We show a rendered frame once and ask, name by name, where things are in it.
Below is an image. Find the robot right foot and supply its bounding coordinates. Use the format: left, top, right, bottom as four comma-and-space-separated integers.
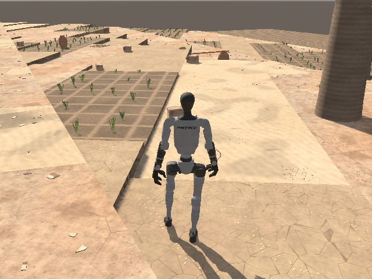
189, 228, 198, 243

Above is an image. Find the left robot hand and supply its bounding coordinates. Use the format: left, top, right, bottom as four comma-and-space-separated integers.
152, 169, 166, 185

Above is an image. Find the robot right shin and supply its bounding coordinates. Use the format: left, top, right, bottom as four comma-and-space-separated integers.
191, 197, 201, 235

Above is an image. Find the left robot forearm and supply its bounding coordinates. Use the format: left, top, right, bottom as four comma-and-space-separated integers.
153, 141, 166, 170

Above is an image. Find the right robot forearm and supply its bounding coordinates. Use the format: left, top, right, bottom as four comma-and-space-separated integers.
207, 142, 217, 166

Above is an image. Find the right robot hand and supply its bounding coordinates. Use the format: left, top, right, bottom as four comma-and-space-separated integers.
206, 164, 218, 177

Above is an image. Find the robot right upper arm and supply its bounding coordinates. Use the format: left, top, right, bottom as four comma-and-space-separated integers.
199, 117, 213, 150

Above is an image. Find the robot left upper arm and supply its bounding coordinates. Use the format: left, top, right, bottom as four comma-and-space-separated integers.
160, 117, 175, 150

